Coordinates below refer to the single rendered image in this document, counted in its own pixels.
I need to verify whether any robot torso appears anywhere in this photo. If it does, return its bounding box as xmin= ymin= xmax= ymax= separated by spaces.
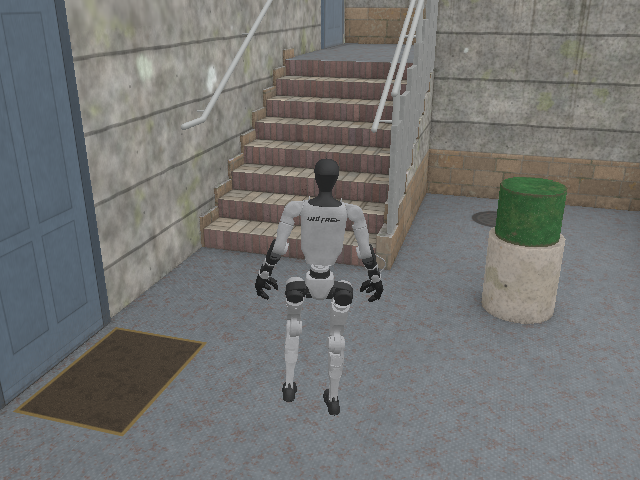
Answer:
xmin=300 ymin=196 xmax=347 ymax=300

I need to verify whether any right robot forearm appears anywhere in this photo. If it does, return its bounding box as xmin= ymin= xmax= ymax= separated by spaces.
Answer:
xmin=362 ymin=244 xmax=381 ymax=283

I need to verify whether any left robot upper arm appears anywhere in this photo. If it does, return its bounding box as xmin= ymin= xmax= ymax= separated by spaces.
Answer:
xmin=272 ymin=200 xmax=304 ymax=255

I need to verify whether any robot left thigh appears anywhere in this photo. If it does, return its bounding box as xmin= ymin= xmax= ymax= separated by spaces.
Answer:
xmin=285 ymin=277 xmax=306 ymax=337

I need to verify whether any right robot upper arm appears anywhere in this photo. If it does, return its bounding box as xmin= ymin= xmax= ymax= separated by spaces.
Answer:
xmin=345 ymin=203 xmax=372 ymax=259

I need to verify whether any right robot hand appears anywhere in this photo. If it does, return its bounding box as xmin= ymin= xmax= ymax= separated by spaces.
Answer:
xmin=360 ymin=280 xmax=384 ymax=302

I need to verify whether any left robot forearm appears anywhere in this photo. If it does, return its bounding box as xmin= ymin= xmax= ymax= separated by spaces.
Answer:
xmin=259 ymin=239 xmax=281 ymax=279

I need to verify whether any left robot hand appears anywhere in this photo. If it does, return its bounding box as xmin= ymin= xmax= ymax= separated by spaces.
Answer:
xmin=255 ymin=274 xmax=278 ymax=300

